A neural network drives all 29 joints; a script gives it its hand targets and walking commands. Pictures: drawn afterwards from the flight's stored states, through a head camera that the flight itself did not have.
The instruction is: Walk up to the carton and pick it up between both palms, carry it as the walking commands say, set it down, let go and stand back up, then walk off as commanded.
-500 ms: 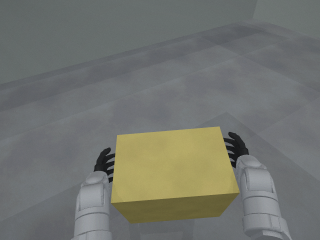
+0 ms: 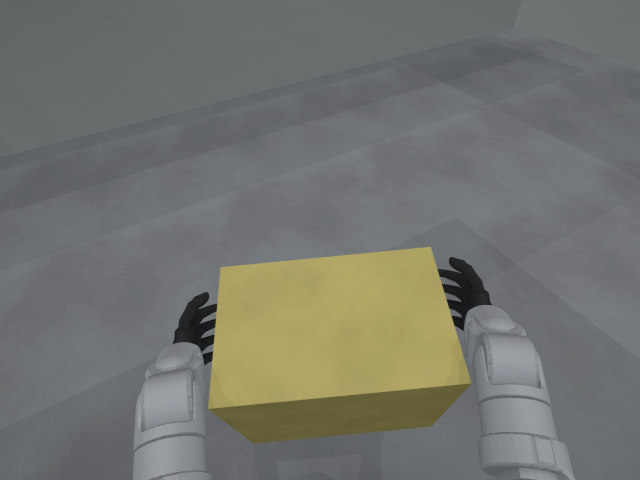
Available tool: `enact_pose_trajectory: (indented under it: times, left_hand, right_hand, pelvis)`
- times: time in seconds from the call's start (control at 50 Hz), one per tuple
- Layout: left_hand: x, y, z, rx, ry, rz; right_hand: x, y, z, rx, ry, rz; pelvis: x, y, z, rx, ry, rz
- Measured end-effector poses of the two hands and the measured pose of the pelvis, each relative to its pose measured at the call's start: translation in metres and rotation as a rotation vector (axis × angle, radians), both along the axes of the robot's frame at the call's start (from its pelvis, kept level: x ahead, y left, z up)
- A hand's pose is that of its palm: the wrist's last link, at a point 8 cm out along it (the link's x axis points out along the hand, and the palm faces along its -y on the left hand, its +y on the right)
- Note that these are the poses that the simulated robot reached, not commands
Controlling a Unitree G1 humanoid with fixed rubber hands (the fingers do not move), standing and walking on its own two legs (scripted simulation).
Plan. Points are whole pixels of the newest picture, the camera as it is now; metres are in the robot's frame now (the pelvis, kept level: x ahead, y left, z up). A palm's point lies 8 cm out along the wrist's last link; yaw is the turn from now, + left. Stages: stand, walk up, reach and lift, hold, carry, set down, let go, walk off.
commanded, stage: reach and lift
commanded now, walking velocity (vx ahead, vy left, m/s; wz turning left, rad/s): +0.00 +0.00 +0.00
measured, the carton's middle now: (334, 353) +0.30 +0.00 -0.03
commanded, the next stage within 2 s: hold in 0.44 s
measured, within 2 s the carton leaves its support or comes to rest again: neither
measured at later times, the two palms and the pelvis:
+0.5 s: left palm (194, 357) +0.27 +0.18 +0.03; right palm (481, 324) +0.28 -0.19 +0.05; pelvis +0.00 +0.00 +0.00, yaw -1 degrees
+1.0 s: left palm (188, 363) +0.26 +0.19 +0.03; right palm (477, 329) +0.28 -0.18 +0.05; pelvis +0.00 +0.00 +0.00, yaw +0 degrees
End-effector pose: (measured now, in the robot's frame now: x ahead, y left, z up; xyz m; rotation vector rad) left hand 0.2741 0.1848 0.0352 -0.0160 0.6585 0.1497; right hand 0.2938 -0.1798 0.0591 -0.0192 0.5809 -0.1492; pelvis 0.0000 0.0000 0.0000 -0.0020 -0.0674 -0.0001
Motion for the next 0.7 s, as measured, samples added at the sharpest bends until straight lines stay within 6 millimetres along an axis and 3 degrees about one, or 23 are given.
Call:
enact_pose_trajectory:
  times: [0.1,0.32,0.6,0.7]
  left_hand:
    - [0.002,0.000,0.002,-0.007,-0.002,-0.009]
    - [-0.014,-0.004,-0.014,-0.019,0.045,-0.006]
    - [-0.005,-0.008,0.004,0.004,-0.007,-0.003]
    - [-0.007,-0.007,-0.006,0.002,0.036,0.001]
  right_hand:
    - [-0.002,0.000,0.004,0.001,-0.003,-0.015]
    - [-0.019,-0.004,-0.011,0.001,0.044,-0.026]
    - [-0.009,-0.008,0.001,0.017,-0.008,-0.019]
    - [-0.009,-0.007,-0.009,0.017,0.034,-0.019]
  pelvis:
    - [0.003,0.005,0.000,0.001,-0.012,-0.006]
    - [-0.002,0.007,0.000,0.004,-0.016,-0.011]
    - [0.002,0.001,0.000,0.003,-0.025,-0.006]
    - [0.003,-0.001,0.000,0.002,-0.033,-0.005]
